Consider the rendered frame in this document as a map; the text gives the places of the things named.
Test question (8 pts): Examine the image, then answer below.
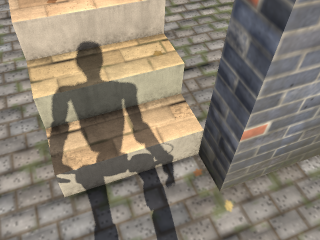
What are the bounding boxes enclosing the stairs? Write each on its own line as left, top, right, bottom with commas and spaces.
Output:
8, 0, 204, 197

